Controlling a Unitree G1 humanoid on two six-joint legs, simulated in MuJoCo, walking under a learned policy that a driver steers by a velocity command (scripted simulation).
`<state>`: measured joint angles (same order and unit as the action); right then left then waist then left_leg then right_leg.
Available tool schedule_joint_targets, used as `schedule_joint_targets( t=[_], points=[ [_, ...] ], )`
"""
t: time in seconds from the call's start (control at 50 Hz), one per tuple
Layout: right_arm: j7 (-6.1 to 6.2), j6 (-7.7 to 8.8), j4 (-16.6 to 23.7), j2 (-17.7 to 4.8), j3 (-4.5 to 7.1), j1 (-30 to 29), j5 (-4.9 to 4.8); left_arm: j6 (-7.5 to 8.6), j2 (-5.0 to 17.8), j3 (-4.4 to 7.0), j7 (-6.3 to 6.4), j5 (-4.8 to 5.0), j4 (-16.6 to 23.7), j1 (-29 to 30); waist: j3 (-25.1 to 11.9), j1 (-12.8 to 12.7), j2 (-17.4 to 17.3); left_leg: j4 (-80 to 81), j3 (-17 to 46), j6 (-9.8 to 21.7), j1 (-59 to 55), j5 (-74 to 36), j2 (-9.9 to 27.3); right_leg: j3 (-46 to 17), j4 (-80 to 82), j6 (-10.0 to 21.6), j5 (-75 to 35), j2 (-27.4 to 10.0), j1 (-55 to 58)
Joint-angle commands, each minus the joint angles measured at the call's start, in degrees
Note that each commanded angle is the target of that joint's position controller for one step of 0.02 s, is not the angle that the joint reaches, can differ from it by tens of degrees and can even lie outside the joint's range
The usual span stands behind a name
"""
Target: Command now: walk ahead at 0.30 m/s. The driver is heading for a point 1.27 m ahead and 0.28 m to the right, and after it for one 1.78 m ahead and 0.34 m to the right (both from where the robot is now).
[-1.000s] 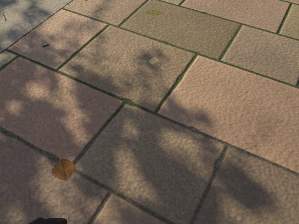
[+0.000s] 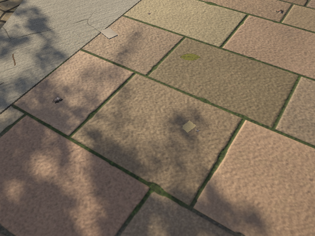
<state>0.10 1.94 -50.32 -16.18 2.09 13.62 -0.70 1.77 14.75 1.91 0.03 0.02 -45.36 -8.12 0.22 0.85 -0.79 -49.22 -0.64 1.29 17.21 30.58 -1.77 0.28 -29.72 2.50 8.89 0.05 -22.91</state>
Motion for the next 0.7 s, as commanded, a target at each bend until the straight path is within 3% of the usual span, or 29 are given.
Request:
schedule_joint_targets(
  t=[0.02,0.06,0.12,0.2,0.24,0.26,0.28,0.3,0.32,0.34,0.36,0.4,0.44,0.56,0.64,0.7],
  points=[
    [0.27,0.36,4.4,-7.5,2.27,-2.0,-0.33,1.23,10.4,2.91,0.53,-0.25,1.1,-5.4,-2.1,-2.6,9.5,-10.4,3.5,0.6,20.5,-1.4,5.4,-28.8,19.5,10.8,26.7,-17.8,14.7],
    [0.45,0.89,3.2,-5.5,2.13,-0.7,0.25,1.53,9.4,2.82,0.59,-0.20,1.6,-2.1,-2.4,-0.7,9.5,-5.3,2.0,0.5,14.8,-6.5,5.6,-21.4,21.4,8.5,20.7,-14.3,9.5],
    [0.21,1.40,1.9,-2.9,1.31,-1.0,0.75,1.64,10.4,3.46,0.54,0.69,1.4,-0.9,-3.1,-0.3,9.4,5.7,-0.4,0.0,5.5,-13.0,4.5,-12.8,22.3,8.0,13.3,-11.0,4.2],
    [-0.22,1.78,1.8,-4.0,1.31,-2.5,0.26,1.07,11.6,4.02,0.34,1.68,-0.5,-3.7,-3.2,-0.7,8.0,16.4,-1.8,-0.4,0.0,-19.7,3.4,-12.1,20.3,8.3,15.5,-12.3,4.1],
    [-0.15,1.78,0.1,-4.5,1.69,0.7,0.32,0.67,10.4,3.64,0.32,1.69,-0.9,-3.6,-3.1,1.3,7.0,18.8,-2.8,0.4,-6.5,-18.9,2.3,-11.1,16.9,6.7,20.0,-11.1,0.2],
    [0.04,1.75,-1.3,-4.8,1.99,4.5,0.06,0.55,8.6,3.06,0.28,1.40,-1.0,-3.3,-3.0,3.0,6.2,20.5,-2.3,1.1,-10.6,-16.7,2.5,-10.1,13.2,5.4,22.3,-9.7,-2.7],
    [0.44,1.86,-2.3,-7.1,2.61,8.6,0.06,0.63,4.7,1.88,0.10,0.85,-0.4,-2.3,-2.0,4.5,-0.1,27.6,7.2,3.1,-14.4,-9.0,9.0,-6.2,2.1,2.6,21.1,-5.9,-7.8],
    [0.87,1.61,-2.4,-11.3,3.31,11.2,0.26,1.30,0.3,0.83,-0.14,-0.14,1.1,-1.7,-1.6,4.4,-13.0,36.1,24.6,7.3,-19.6,2.9,19.7,2.0,-16.8,-1.5,19.9,-0.1,-18.1],
    [0.24,2.04,-2.6,-15.0,4.11,12.7,1.23,2.23,4.5,1.77,0.24,1.04,3.4,-0.4,0.6,4.9,-17.0,41.6,39.2,14.0,-18.1,16.8,25.3,-1.3,-26.4,-0.6,22.5,0.6,-27.5],
    [-0.05,3.00,-1.4,-11.3,3.22,9.2,1.09,2.78,8.2,2.66,0.38,1.86,3.1,0.0,3.5,3.8,-11.8,41.5,37.9,13.3,-17.0,16.8,23.9,-4.5,-30.6,0.3,17.2,-3.0,-30.7],
    [-0.25,3.65,-0.8,-8.8,2.51,6.8,0.88,3.05,8.8,2.99,0.20,1.70,2.2,-0.7,3.6,2.5,-9.7,40.9,32.0,11.2,-16.8,10.0,21.2,-4.8,-30.4,0.6,11.7,-4.2,-30.5],
    [-0.35,3.91,-0.3,-7.5,2.11,4.6,0.51,3.31,7.5,3.07,0.35,0.36,1.4,-0.5,2.7,1.5,-7.0,41.2,23.2,8.7,-16.0,-3.2,17.5,-4.3,-26.4,-0.1,4.3,-5.7,-27.3],
    [-0.07,3.91,-1.4,-5.9,1.59,6.5,0.84,3.17,5.4,2.83,0.14,0.32,1.5,1.3,1.8,1.6,-6.4,42.1,17.0,8.3,-15.4,-14.0,15.2,-2.8,-23.1,-1.4,-1.8,-5.4,-24.2],
    [0.87,3.38,-4.0,-6.7,1.64,10.8,0.44,2.93,2.0,1.66,-0.99,0.91,4.0,10.2,2.9,3.8,-5.1,42.4,7.4,8.1,-14.5,-28.6,13.0,-0.2,-7.1,-3.3,-12.6,-3.7,-17.2],
    [0.99,2.54,-6.1,-7.0,1.88,14.2,0.01,3.27,2.1,1.11,-2.39,1.42,6.1,16.1,5.7,5.3,-4.3,41.1,6.8,8.6,-18.4,-30.7,15.3,0.4,-1.4,-2.2,-12.1,-3.0,-16.5],
    [1.13,1.86,-6.8,-7.8,2.48,14.1,-0.25,3.67,3.6,1.28,-3.20,1.43,6.9,16.6,5.8,3.7,-4.9,37.9,6.6,7.8,-22.2,-38.7,17.4,0.6,1.2,0.2,-7.6,-2.4,-13.5]
  ],
)
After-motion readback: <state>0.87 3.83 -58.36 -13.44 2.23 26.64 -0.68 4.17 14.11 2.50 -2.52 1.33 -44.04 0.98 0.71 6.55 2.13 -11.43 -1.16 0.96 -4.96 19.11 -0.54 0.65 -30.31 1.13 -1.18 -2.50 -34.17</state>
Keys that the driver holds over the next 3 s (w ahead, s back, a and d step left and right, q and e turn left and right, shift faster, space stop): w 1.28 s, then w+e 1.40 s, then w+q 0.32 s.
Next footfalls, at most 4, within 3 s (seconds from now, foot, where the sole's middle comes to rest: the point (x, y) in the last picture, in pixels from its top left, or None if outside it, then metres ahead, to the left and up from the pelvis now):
0.28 left None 0.15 0.15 -0.77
0.78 right None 0.48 -0.09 -0.77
1.30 left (135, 174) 0.79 0.15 -0.77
1.84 right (187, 129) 1.05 -0.12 -0.77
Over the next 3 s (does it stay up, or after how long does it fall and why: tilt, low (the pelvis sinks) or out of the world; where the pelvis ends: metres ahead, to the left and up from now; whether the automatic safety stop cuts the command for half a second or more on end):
stays up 1.44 -0.34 0.01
